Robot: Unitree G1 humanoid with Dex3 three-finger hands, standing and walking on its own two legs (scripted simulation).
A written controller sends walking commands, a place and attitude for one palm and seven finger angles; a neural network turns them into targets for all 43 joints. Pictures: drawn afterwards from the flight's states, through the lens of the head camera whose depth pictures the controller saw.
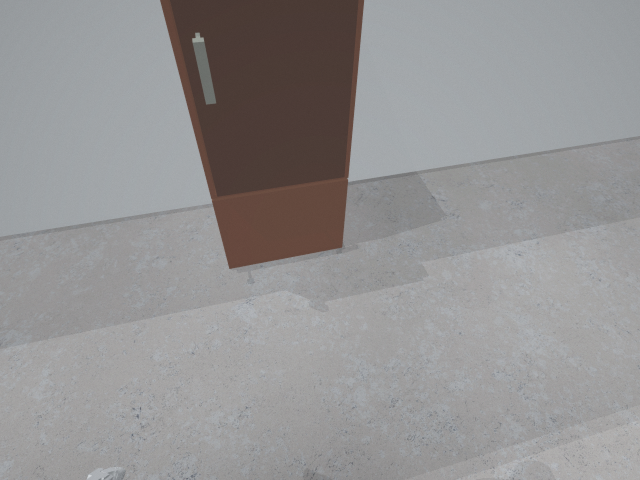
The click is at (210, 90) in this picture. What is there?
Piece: cupboard door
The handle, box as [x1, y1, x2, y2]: [192, 32, 215, 104]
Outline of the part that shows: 195,33 196,37 192,38 205,101 206,104 215,103 203,37 199,37 199,32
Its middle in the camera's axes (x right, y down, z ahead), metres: -0.28 -0.41 +0.93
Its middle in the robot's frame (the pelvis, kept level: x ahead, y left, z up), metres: +0.96 +0.34 +0.06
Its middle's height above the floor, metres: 0.83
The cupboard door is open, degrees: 0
